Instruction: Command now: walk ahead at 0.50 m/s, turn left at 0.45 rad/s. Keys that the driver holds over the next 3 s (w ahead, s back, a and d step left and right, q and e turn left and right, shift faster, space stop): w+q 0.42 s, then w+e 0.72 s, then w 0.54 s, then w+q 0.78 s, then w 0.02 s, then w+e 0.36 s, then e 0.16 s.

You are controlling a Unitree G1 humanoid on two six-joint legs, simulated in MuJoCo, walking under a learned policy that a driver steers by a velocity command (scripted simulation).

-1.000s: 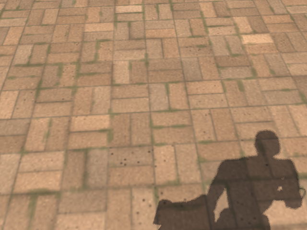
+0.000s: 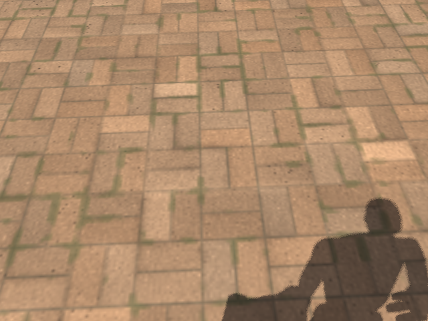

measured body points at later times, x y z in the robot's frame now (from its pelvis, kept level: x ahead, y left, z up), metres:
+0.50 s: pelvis +0.27 +0.08 +0.00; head +0.30 +0.11 +0.45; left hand +0.35 +0.39 -0.11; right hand +0.43 -0.16 -0.11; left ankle +0.27 +0.15 -0.75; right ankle +0.36 -0.09 -0.67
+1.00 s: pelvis +0.58 +0.08 -0.01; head +0.61 +0.07 +0.44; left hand +0.64 +0.37 -0.11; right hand +0.74 -0.18 -0.11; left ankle +0.54 +0.24 -0.67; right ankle +0.62 +0.01 -0.75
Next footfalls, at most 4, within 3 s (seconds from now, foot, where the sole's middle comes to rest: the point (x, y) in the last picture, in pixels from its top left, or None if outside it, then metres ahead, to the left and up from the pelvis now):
0.28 left None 0.30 0.16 -0.78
0.82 right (228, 271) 0.66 0.02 -0.78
1.30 left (172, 203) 0.93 0.23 -0.78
1.80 right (245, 153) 1.18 -0.05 -0.78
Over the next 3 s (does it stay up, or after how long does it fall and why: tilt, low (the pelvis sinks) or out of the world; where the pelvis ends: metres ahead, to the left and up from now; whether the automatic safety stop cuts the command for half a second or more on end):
stays up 1.69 0.15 -0.01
